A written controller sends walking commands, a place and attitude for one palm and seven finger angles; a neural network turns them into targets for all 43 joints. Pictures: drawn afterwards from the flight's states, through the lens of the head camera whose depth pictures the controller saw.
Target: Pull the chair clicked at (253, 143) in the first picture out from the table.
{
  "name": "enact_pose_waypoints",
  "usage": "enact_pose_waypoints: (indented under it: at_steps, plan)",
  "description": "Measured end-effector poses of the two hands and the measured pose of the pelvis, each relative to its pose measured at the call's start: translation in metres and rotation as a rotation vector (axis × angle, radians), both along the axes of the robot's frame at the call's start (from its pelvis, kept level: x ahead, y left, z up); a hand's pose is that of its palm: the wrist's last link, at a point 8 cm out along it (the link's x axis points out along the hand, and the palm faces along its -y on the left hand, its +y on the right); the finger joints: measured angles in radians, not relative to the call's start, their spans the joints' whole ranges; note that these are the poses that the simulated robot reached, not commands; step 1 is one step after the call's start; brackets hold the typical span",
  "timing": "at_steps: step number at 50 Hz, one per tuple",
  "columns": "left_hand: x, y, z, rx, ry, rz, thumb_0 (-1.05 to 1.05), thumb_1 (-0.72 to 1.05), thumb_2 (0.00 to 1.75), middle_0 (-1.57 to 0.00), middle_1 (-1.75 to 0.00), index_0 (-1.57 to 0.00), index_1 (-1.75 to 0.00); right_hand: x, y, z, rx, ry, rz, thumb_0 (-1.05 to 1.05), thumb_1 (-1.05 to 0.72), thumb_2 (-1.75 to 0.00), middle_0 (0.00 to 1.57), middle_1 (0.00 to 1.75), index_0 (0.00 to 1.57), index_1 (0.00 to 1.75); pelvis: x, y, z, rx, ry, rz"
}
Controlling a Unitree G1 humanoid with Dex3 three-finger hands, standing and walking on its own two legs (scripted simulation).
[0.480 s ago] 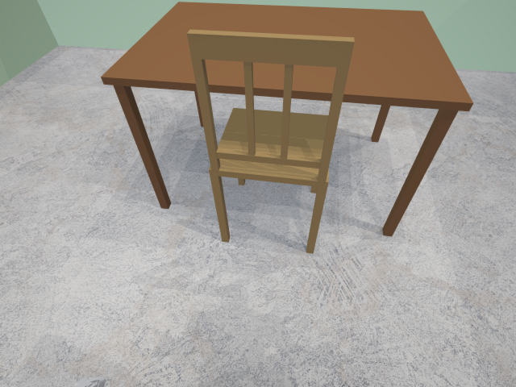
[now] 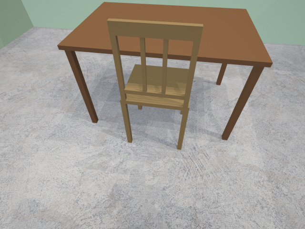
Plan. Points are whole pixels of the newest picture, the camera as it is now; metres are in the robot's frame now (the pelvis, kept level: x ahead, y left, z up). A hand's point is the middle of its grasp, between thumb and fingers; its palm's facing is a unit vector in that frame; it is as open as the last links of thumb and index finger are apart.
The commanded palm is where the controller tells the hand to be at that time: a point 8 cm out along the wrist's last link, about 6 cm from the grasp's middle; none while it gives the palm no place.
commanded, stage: stand and wait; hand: left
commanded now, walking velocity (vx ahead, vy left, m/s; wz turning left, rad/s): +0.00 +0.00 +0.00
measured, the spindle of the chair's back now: (143, 67) +0.87 +0.10 -0.06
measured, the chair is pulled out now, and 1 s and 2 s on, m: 0.00 0.00 0.00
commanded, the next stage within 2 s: look at it before walking up in 0.34 s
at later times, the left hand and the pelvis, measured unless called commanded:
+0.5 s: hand out of the picture +0.07 +0.24 -0.15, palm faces -0.01 -0.94 -0.34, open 7.4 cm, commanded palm none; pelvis -0.01 +0.00 +0.00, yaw +0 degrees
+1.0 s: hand out of the picture +0.06 +0.25 -0.15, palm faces -0.02 -0.94 -0.34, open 7.4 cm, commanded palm none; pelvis +0.00 +0.01 +0.00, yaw +0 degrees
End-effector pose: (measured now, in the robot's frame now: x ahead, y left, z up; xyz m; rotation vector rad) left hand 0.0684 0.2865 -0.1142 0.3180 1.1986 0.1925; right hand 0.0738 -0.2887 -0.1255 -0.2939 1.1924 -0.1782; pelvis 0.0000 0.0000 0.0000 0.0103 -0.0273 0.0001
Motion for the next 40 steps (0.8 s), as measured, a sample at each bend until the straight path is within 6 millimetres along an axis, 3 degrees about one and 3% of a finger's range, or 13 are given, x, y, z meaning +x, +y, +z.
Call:
enact_pose_waypoints:
  at_steps: [13,40]
  plan:
    - [-0.011,0.002,0.002,0.014,0.017,0.013,0.00,0.90,0.89,-0.20,-0.30,-0.20,-0.30,-0.027,-0.004,-0.004,0.005,0.056,-0.022,0.01,-0.91,-0.89,0.20,0.30,0.20,0.30,-0.006,-0.003,0.002,-0.002,-0.005,0.001]
    - [-0.010,0.005,-0.001,-0.004,0.020,0.012,0.00,0.90,0.89,-0.20,-0.30,-0.20,-0.30,-0.019,0.005,0.001,0.002,0.037,-0.018,0.01,-0.91,-0.89,0.20,0.30,0.20,0.30,-0.006,0.003,0.003,-0.004,0.003,-0.003]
